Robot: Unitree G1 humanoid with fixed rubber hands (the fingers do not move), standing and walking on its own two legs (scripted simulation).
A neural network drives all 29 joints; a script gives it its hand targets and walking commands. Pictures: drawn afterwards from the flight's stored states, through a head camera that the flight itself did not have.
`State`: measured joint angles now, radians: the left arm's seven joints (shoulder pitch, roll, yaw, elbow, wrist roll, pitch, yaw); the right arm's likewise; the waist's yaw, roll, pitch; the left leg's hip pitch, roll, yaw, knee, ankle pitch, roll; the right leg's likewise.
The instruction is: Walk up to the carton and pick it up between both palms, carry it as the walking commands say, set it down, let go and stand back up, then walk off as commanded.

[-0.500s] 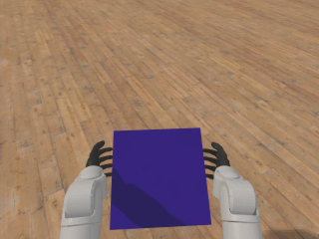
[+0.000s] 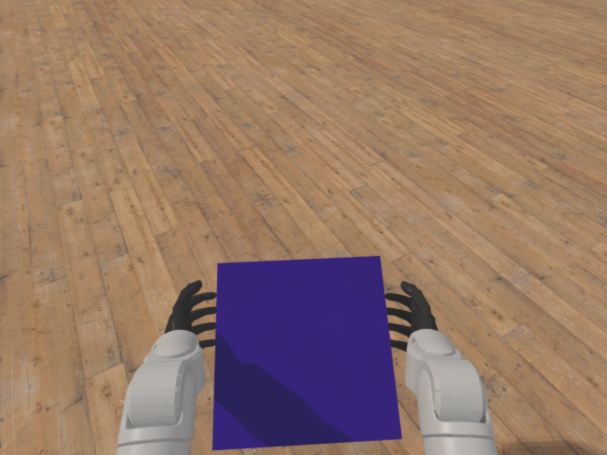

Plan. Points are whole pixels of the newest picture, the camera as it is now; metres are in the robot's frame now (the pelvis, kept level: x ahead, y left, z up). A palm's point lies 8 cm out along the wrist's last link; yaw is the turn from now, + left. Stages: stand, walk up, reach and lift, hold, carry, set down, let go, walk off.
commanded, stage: carry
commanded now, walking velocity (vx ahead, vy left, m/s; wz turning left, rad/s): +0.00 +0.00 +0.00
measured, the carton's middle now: (302, 346) +0.32 -0.01 -0.05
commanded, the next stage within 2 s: none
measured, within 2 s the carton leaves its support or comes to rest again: neither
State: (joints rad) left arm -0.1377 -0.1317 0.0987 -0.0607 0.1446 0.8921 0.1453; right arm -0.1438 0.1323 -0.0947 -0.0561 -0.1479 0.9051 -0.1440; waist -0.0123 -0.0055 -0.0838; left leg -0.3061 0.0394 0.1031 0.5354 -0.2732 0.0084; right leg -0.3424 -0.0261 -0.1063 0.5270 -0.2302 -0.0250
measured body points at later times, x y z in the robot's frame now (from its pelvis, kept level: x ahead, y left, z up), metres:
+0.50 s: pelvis +0.00 +0.00 +0.00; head -0.01 +0.00 +0.45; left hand +0.29 +0.15 +0.04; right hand +0.29 -0.16 +0.04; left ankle +0.00 +0.11 -0.73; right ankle +0.03 -0.10 -0.73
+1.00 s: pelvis +0.00 +0.00 +0.00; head -0.01 +0.01 +0.45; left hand +0.29 +0.15 +0.04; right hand +0.29 -0.15 +0.04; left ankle +0.00 +0.11 -0.73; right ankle +0.03 -0.10 -0.73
